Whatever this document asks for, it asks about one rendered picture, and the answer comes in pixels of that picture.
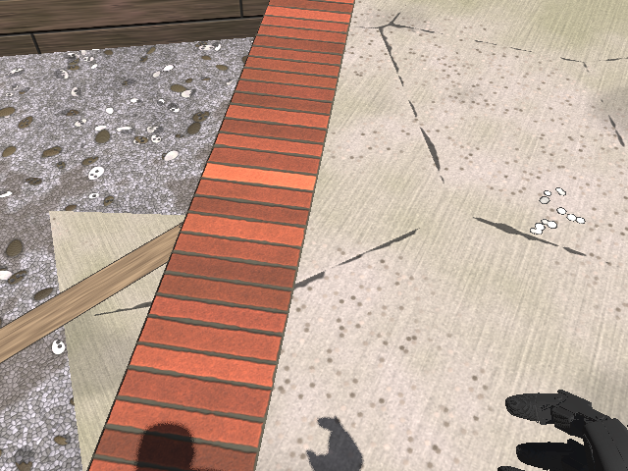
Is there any right robot hand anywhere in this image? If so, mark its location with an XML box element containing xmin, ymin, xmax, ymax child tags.
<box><xmin>497</xmin><ymin>390</ymin><xmax>628</xmax><ymax>471</ymax></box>

